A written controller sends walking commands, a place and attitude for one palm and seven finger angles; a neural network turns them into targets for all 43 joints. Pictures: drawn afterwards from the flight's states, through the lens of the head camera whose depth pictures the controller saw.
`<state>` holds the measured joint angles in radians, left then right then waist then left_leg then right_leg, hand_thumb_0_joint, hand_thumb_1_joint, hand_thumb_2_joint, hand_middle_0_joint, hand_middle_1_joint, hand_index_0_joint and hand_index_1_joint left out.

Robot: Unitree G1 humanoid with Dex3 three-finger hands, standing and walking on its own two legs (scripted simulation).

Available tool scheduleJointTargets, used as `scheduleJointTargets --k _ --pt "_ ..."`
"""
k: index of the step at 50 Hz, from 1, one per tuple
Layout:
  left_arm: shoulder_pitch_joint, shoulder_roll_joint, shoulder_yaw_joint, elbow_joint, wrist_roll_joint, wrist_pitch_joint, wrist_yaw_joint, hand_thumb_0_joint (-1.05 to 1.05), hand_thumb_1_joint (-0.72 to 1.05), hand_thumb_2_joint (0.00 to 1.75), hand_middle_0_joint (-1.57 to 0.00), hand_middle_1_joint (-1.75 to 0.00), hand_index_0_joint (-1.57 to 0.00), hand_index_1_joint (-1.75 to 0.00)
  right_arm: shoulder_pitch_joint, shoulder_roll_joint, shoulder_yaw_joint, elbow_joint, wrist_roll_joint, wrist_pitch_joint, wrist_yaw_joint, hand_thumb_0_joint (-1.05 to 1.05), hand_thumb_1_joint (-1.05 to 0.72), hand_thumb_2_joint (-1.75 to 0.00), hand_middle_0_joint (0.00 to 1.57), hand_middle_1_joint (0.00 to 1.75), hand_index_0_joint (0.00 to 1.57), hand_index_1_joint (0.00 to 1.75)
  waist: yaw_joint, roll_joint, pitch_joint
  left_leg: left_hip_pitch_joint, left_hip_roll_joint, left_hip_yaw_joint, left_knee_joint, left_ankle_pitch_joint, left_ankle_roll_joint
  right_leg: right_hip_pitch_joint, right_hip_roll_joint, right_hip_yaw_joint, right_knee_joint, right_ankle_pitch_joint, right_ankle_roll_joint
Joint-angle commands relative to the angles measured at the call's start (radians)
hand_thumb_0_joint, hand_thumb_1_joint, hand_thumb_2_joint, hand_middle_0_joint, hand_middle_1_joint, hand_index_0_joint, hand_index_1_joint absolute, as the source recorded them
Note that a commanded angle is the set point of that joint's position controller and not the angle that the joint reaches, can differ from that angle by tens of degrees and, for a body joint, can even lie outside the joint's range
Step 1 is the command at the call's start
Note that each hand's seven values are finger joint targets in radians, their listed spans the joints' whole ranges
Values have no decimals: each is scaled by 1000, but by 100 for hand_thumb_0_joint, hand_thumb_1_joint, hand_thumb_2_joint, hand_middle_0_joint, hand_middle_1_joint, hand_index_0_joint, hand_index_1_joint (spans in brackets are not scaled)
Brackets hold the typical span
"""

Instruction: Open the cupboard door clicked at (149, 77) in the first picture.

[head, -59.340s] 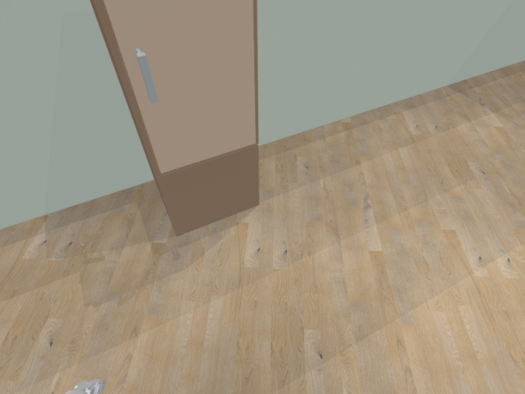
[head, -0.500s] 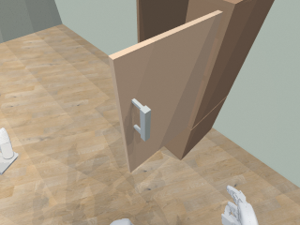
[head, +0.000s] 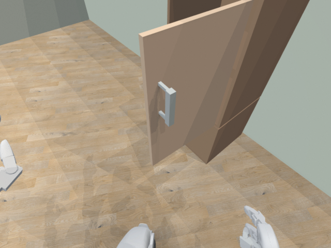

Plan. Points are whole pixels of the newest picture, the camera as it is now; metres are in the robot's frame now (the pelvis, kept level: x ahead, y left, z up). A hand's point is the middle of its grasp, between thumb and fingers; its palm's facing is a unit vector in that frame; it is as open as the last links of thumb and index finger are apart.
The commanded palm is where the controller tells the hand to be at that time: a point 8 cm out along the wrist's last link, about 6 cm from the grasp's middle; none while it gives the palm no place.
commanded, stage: stop stepping back and stand still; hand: left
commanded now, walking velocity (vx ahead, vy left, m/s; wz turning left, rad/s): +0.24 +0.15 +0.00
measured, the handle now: (165, 104) +0.49 +0.06 +0.05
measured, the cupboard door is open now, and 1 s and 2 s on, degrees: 87 87 87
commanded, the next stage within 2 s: let the arm hang, fingers relaxed in 0.70 s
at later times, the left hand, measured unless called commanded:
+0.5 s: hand out of the picture +0.13 +0.26 +0.17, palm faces +0.40 -0.78 -0.47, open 7.4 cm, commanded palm +0.07 +0.30 +0.19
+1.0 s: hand out of the picture +0.07 +0.23 -0.10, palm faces +0.02 -0.95 -0.31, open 7.4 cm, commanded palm none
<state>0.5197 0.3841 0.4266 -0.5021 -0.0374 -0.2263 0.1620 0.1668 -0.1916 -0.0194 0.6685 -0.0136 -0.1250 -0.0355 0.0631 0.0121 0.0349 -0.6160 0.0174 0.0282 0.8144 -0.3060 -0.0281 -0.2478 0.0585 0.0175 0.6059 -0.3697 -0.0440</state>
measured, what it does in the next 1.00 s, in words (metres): steps on the spot: left foot, then right foot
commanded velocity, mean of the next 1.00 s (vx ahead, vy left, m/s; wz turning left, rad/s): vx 0.11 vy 0.01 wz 0.00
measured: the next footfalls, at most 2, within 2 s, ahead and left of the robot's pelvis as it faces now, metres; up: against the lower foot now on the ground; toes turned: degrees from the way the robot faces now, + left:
left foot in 0.18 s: -0.02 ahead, +0.12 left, +0.00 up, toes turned +2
right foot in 0.46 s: -0.05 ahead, -0.07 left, +0.00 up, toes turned -6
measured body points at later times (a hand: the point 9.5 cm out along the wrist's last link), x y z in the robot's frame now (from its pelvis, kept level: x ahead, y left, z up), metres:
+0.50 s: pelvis -0.08 +0.01 +0.01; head -0.09 +0.01 +0.46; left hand +0.10 +0.30 +0.20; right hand +0.05 -0.23 -0.08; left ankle -0.06 +0.12 -0.72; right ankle -0.09 -0.07 -0.73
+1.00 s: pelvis -0.09 +0.03 +0.00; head -0.09 +0.01 +0.45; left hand +0.07 +0.28 -0.08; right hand +0.03 -0.22 -0.13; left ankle -0.05 +0.14 -0.72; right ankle -0.09 -0.07 -0.73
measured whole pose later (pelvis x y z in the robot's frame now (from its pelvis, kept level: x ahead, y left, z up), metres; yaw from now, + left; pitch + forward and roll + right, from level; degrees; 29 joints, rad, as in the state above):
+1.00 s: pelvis -0.09 +0.03 +0.00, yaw -1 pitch -1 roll +1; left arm 0.24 0.22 0.07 0.60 0.03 0.05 0.01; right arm 0.17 -0.24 -0.01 0.84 -0.04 0.00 0.00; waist -0.02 0.04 -0.01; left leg -0.33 0.00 0.04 0.60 -0.26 0.01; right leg -0.27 -0.01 -0.08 0.63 -0.35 -0.04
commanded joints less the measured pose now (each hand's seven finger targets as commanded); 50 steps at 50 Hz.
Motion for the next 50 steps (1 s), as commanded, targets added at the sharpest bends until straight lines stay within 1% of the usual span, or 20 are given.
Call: scheduleJointTargets --k 1,7,9,10,12,16,21,23,25,26,28,30,35,39,40,42,44,46,47,50 --pt "-121 223 86 -175 27 -27 22 0 90 90 -20 -30 -20 -30 -79 -87 -11 -169 9 -29 -34 0 -90 -90 20 30 20 30 -67 -150 -120 135 -19 -14 221 -99 -16 8 -283 206 -208 810 -79" --pt "-44 214 127 -200 14 -9 36 0 90 90 -20 -30 -20 -30 -31 -113 -10 -206 10 -31 -54 0 -90 -90 20 30 20 30 -68 -86 -216 433 -20 24 -448 143 41 150 -179 148 -150 617 -8" --pt "-2 220 138 -258 4 -16 31 0 90 90 -20 -30 -20 -30 -34 -155 -30 -238 25 -34 -46 0 -90 -90 20 30 20 30 -45 81 -242 566 135 -100 -447 530 70 90 -83 99 -97 419 39" --pt "17 242 154 -247 4 -19 24 0 90 90 -20 -30 -20 -30 -32 -157 -35 -244 29 -40 -38 0 -90 -90 20 30 20 30 -43 79 -250 618 160 -103 -398 702 75 36 -53 70 -65 361 45" --pt "33 232 147 -271 -1 -19 7 0 90 90 -20 -30 -20 -30 -9 -114 -14 -230 13 -43 -22 0 -90 -90 20 30 20 30 -70 295 -186 621 171 -127 -465 879 28 -97 -26 -48 40 50 63" --pt "44 175 94 -205 5 -14 9 0 90 90 -20 -30 -20 -30 -9 -136 -19 -199 14 -72 -13 0 -90 -90 20 30 20 30 -77 134 -56 376 231 -142 -554 260 124 -36 -42 -56 66 -8 64" --pt "-35 199 90 -154 20 -12 23 0 90 90 -20 -30 -20 -30 -42 -147 -14 -190 6 -53 -39 0 -90 -90 20 30 20 30 -85 164 -7 141 180 -134 -597 -370 108 170 -36 -86 -139 3 34" --pt "-61 229 115 -163 23 -13 25 0 90 90 -20 -30 -20 -30 -40 -146 -22 -193 0 -44 -43 0 -90 -90 20 30 20 30 -85 69 -18 144 102 -88 -444 -297 81 154 -95 54 -244 -38 -20" --pt "-59 224 105 -157 14 -7 21 0 90 90 -20 -30 -20 -30 -28 -129 -33 -186 3 -39 -36 0 -90 -90 20 30 20 30 -65 -180 -59 125 -4 12 -79 -145 46 85 -298 426 -420 -290 -115" --pt "-81 223 101 -168 14 -17 25 0 90 90 -20 -30 -20 -30 -27 -131 -36 -180 4 -41 -31 0 -90 -90 20 30 20 30 -62 -192 -51 79 -6 -7 77 -143 39 102 -368 470 -432 -208 -158" --pt "-105 220 105 -153 17 -37 28 0 90 90 -20 -30 -20 -30 -16 -133 -27 -159 4 -45 -27 0 -90 -90 20 30 20 30 -74 -67 -56 60 20 -46 125 -129 35 118 -371 381 -373 -28 -168" --pt "-87 209 98 -128 22 -51 26 0 90 90 -20 -30 -20 -30 -19 -115 -16 -158 3 -43 -34 0 -90 -90 20 30 20 30 -77 -69 -41 144 27 -9 26 -62 37 58 -323 243 -358 69 -136" --pt "-22 203 110 -119 8 -56 30 0 90 90 -20 -30 -20 -30 -20 -116 -18 -166 3 -52 -44 0 -90 -90 20 30 20 30 -65 -71 -30 372 1 57 -312 33 51 -18 -244 149 -328 -38 -63" --pt "5 208 124 -146 -4 -62 21 0 90 90 -20 -30 -20 -30 -27 -151 -37 -188 15 -51 -43 0 -90 -90 20 30 20 30 -56 46 -33 389 111 -104 -413 102 91 3 -116 94 -217 73 32" --pt "-69 -18 -309 603 104 143 -137 0 90 90 -20 -30 -20 -30 -23 -281 -57 51 0 -41 52 0 -90 -90 20 30 20 30 -112 93 -4 258 126 -123 -266 286 86 -98 -164 -30 -9 264 27" --pt "-62 -125 -320 672 73 234 -160 0 90 90 -20 -30 -20 -30 36 -172 -34 31 -7 44 38 0 -90 -90 20 30 20 30 -64 95 -70 174 181 -182 -368 233 139 -17 -105 -56 84 65 30" --pt "-122 -98 -330 770 75 229 -162 0 90 90 -20 -30 -20 -30 14 -174 -18 22 -21 61 29 0 -90 -90 20 30 20 30 -41 -81 -84 144 174 -213 -369 250 145 61 -108 -35 22 95 26" --pt "-182 -45 -331 906 78 215 -158 0 90 90 -20 -30 -20 -30 7 -156 -13 51 -16 77 26 0 -90 -90 20 30 20 30 -48 -301 -101 215 47 -77 -249 204 71 83 -211 82 -158 293 -14" --pt "-220 -23 -337 982 73 212 -154 0 90 90 -20 -30 -20 -30 11 -151 -15 78 -17 93 24 0 -90 -90 20 30 20 30 -64 -325 -69 280 7 -36 -205 139 49 15 -273 126 -221 381 -53" --pt "-292 -32 -366 1172 61 217 -140 0 90 90 -20 -30 -20 -30 40 -113 -3 165 -19 128 26 0 -90 -90 20 30 20 30 -93 -97 -41 393 26 -36 -285 197 38 -19 -245 78 -204 393 -56"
